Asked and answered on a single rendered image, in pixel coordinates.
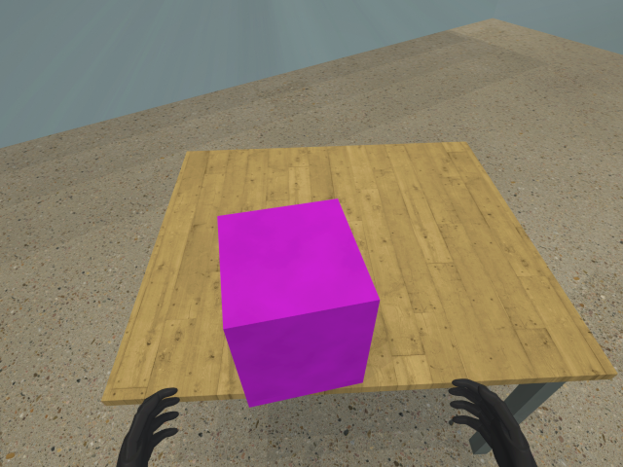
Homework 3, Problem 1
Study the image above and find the table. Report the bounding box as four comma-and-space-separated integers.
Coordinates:
101, 141, 618, 454

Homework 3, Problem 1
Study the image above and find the robot right hand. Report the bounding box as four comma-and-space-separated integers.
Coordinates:
449, 378, 537, 467

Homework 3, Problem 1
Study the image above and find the carton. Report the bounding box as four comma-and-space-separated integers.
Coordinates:
217, 198, 380, 408

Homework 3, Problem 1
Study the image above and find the robot left hand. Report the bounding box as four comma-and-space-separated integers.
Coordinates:
116, 387, 180, 467

